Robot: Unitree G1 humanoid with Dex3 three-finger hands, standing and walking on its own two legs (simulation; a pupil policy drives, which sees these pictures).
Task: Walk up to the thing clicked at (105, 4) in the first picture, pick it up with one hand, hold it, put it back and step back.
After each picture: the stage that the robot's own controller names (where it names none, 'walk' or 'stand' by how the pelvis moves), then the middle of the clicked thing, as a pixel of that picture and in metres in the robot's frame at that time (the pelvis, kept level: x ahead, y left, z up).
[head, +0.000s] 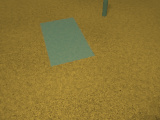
stand; (105, 8) +2.22 -0.31 -0.65
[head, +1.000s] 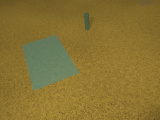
walk; (86, 21) +2.09 +0.12 -0.62
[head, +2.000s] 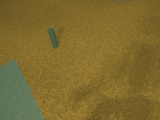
walk; (53, 38) +1.40 +0.46 -0.65
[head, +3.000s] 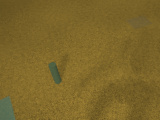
walk; (55, 73) +0.94 +0.37 -0.65
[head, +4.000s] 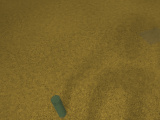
walk; (59, 107) +0.59 +0.30 -0.64
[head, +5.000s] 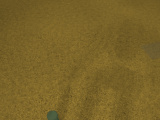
stand; out of the picture +0.47 +0.24 -0.64
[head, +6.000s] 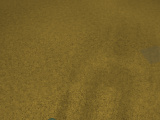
stand; out of the picture +0.43 +0.23 -0.65
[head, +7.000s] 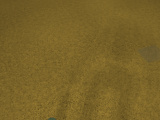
stand; out of the picture +0.45 +0.24 -0.66
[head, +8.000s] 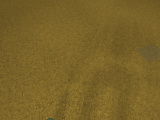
stand; out of the picture +0.44 +0.25 -0.66
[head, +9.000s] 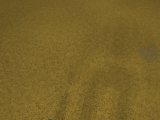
stand; out of the picture +0.43 +0.25 -0.66
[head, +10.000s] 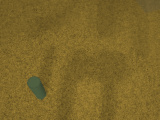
go down; (37, 88) +0.46 +0.26 -0.50
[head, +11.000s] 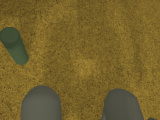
go down; (16, 49) +0.49 +0.31 -0.26
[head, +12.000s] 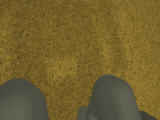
close in; out of the picture +0.47 +0.34 -0.20
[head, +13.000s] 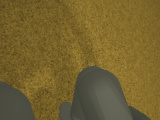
close; out of the picture +0.45 +0.37 -0.15
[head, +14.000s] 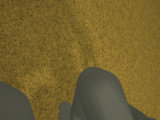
lift; out of the picture +0.42 +0.36 -0.16
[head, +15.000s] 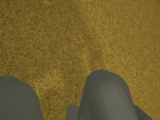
lift; out of the picture +0.35 +0.39 -0.15
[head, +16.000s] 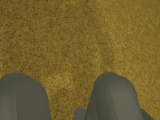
lift; out of the picture +0.33 +0.41 -0.15
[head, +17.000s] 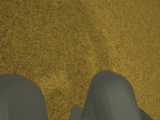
lift; out of the picture +0.34 +0.40 -0.16
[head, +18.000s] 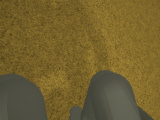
lift; out of the picture +0.34 +0.40 -0.16
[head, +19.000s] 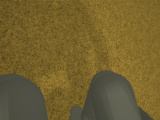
lift; out of the picture +0.34 +0.40 -0.16
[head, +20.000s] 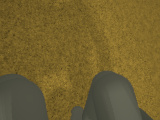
lift; out of the picture +0.33 +0.39 -0.16
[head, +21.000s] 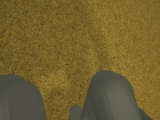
lift; out of the picture +0.34 +0.40 -0.15
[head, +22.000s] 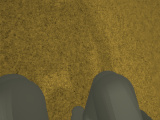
lift; out of the picture +0.34 +0.40 -0.16
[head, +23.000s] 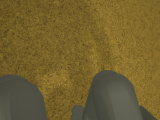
lift; out of the picture +0.34 +0.41 -0.15
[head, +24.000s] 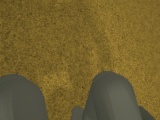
lift; out of the picture +0.34 +0.40 -0.15
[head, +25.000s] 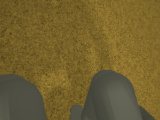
lift; out of the picture +0.35 +0.41 -0.15
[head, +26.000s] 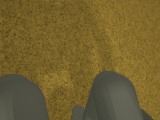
lift; out of the picture +0.34 +0.41 -0.15
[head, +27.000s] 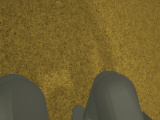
lift; out of the picture +0.34 +0.41 -0.16
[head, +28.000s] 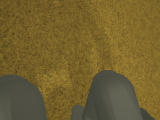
lift; out of the picture +0.34 +0.41 -0.16
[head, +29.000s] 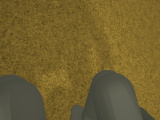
lift; out of the picture +0.35 +0.41 -0.15
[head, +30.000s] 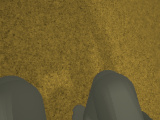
lift; out of the picture +0.35 +0.40 -0.16
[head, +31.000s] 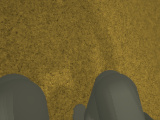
lift; out of the picture +0.35 +0.41 -0.16
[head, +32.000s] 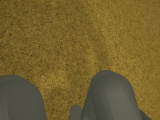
lift; out of the picture +0.35 +0.43 -0.15
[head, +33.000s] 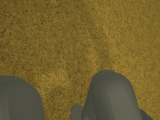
lift; out of the picture +0.35 +0.41 -0.16
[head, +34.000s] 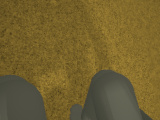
lift; out of the picture +0.35 +0.42 -0.16
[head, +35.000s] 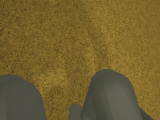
lift; out of the picture +0.35 +0.44 -0.16
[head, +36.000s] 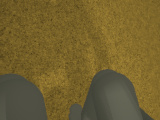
lift; out of the picture +0.35 +0.44 -0.16
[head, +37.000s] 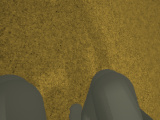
lift; out of the picture +0.35 +0.43 -0.16
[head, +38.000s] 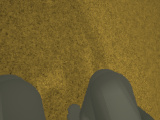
lift; out of the picture +0.35 +0.44 -0.16
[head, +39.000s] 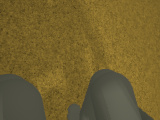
lift; out of the picture +0.35 +0.44 -0.16
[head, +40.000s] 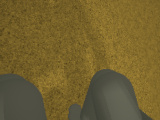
lift; out of the picture +0.35 +0.43 -0.16
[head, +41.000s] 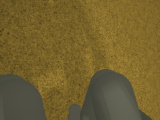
lift; out of the picture +0.35 +0.44 -0.16
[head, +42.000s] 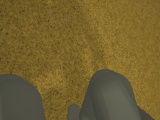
lift; out of the picture +0.35 +0.44 -0.16
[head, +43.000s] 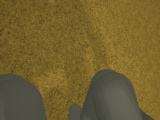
lift; out of the picture +0.35 +0.44 -0.16
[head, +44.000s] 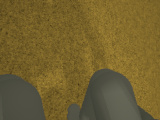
lift; out of the picture +0.35 +0.44 -0.16
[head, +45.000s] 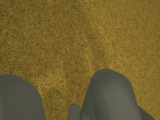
lift; out of the picture +0.35 +0.44 -0.16
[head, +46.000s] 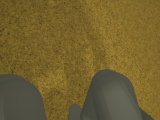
lift; out of the picture +0.35 +0.44 -0.15
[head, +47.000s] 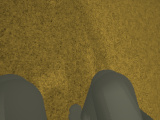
lift; out of the picture +0.35 +0.43 -0.16
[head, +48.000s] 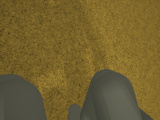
lift; out of the picture +0.35 +0.43 -0.16
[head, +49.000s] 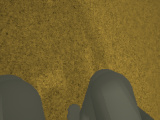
lift; out of the picture +0.35 +0.44 -0.16
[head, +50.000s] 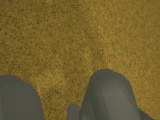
lift; out of the picture +0.35 +0.44 -0.16
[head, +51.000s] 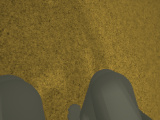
lift; out of the picture +0.35 +0.43 -0.15
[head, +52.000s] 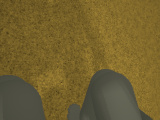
lift; out of the picture +0.35 +0.44 -0.16
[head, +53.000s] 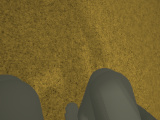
lift; out of the picture +0.35 +0.44 -0.15
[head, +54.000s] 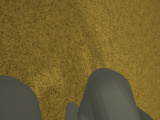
lift; out of the picture +0.36 +0.44 -0.16
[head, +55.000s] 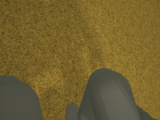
lift; out of the picture +0.35 +0.44 -0.15
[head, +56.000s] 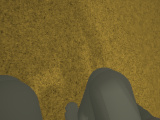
lift; out of the picture +0.36 +0.44 -0.15
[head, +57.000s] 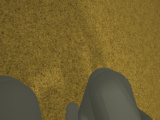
lift; out of the picture +0.36 +0.44 -0.15
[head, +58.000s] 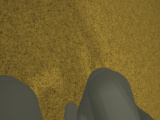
lift; out of the picture +0.36 +0.44 -0.15
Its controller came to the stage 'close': yes
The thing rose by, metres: 0.02
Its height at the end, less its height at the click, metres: +0.00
